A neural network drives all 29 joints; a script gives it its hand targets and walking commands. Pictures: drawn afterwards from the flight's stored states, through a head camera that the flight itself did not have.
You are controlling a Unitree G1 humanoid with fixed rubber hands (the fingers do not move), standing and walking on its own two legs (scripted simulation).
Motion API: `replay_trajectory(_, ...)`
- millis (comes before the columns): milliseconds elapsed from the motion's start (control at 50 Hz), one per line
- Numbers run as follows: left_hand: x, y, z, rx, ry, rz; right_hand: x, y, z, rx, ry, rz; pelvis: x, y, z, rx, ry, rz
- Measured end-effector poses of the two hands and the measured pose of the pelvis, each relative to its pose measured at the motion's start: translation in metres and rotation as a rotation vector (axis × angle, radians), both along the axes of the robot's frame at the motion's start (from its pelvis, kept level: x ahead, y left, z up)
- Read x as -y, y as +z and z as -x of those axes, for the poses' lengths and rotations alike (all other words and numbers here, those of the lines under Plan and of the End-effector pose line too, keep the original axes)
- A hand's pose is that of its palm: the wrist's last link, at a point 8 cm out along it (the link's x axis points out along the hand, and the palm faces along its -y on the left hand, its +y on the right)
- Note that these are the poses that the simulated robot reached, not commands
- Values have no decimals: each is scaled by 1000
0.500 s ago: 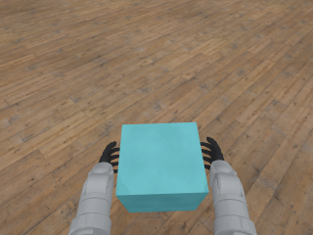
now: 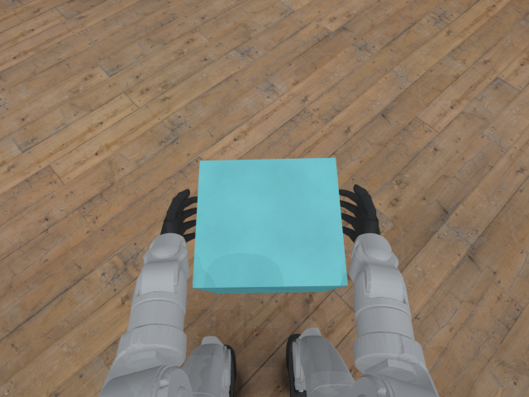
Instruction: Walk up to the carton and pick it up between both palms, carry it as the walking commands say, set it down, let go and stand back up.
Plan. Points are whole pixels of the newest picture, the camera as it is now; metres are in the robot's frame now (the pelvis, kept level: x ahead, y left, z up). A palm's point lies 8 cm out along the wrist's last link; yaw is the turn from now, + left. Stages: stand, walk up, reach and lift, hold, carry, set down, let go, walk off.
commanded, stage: set down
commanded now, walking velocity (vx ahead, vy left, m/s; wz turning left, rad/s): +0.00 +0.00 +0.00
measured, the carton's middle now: (269, 234) +0.37 -0.02 -0.12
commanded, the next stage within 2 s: none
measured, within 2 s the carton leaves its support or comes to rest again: neither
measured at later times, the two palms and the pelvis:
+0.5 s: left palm (186, 235) +0.38 +0.13 -0.14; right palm (347, 233) +0.37 -0.17 -0.13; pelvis -0.01 +0.00 -0.07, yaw +0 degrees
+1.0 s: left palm (195, 235) +0.41 +0.13 -0.23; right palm (335, 235) +0.40 -0.17 -0.22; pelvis -0.02 -0.01 -0.15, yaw +2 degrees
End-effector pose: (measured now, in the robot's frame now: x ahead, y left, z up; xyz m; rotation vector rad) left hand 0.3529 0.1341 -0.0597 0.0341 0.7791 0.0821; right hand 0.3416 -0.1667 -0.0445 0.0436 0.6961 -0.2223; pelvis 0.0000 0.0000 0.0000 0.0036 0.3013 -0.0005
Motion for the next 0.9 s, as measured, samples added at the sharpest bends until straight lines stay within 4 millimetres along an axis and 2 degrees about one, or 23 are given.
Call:
replay_trajectory(280,-1,-42,-20,8,9,8,-1,-42,-20,9,-2,-5,-1,-38,4,-170,-3,-7)
replay_trajectory(520,-1,-89,-30,14,18,24,0,-88,-31,18,-6,-8,0,-74,8,-294,6,-6)
replay_trajectory(900,3,-152,-52,13,0,4,3,-155,-49,15,-13,-19,7,-132,18,-400,25,-3)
